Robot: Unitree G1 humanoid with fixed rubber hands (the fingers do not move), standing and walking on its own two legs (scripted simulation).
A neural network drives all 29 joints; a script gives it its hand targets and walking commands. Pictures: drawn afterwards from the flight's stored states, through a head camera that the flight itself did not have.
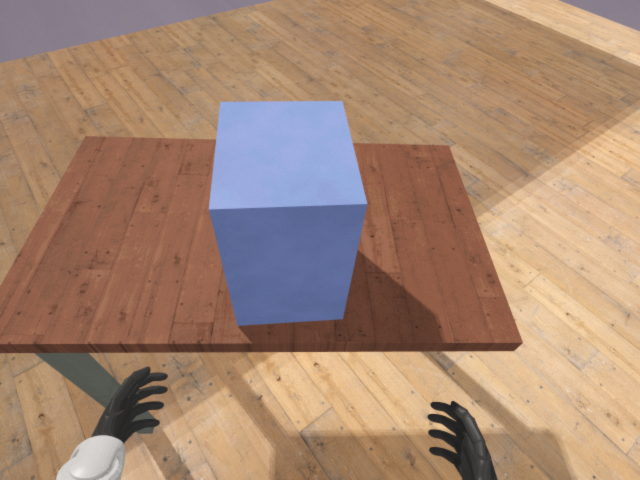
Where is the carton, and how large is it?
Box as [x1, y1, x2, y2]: [209, 101, 366, 325]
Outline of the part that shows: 220,102 209,212 237,325 342,318 366,207 366,200 342,101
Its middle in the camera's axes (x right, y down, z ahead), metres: -0.05 -0.04 +0.58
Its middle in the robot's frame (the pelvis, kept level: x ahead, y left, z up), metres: +0.45 +0.08 +0.04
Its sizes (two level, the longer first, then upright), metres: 0.201 0.168 0.265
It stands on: a table, 0.69 m high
